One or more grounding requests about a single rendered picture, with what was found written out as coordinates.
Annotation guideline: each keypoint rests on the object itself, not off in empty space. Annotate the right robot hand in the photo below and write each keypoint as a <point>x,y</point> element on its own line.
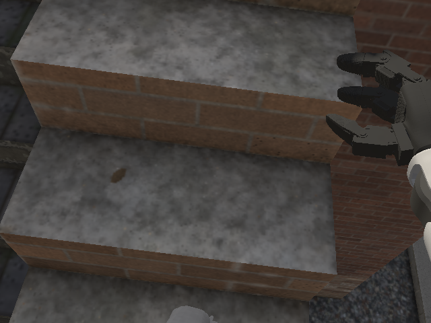
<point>409,111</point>

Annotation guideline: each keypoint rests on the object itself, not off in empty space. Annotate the robot left thigh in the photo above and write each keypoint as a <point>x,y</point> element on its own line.
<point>188,314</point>

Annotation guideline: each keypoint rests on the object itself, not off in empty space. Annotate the right robot forearm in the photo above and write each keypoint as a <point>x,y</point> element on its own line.
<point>419,176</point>

